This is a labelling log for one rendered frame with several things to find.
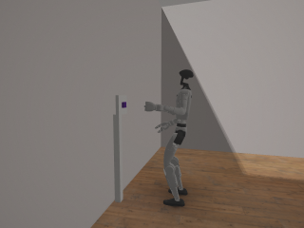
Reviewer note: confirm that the robot right hand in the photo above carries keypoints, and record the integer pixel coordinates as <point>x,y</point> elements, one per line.
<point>164,125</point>

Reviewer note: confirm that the robot left forearm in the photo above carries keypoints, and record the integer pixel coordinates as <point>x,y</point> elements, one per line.
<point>169,109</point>

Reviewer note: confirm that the panel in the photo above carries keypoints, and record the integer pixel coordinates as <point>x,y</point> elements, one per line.
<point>118,146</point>

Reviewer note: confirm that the robot left hand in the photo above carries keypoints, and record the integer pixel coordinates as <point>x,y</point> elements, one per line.
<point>149,106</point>

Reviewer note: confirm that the left robot upper arm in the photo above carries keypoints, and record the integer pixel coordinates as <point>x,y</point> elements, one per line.
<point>184,94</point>

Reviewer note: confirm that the robot right shin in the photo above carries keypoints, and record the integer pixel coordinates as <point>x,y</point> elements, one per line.
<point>178,176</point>

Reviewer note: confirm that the robot right forearm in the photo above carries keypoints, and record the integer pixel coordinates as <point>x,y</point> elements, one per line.
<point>172,122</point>

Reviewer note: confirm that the left robot thigh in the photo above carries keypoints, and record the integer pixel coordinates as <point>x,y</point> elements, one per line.
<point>171,149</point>

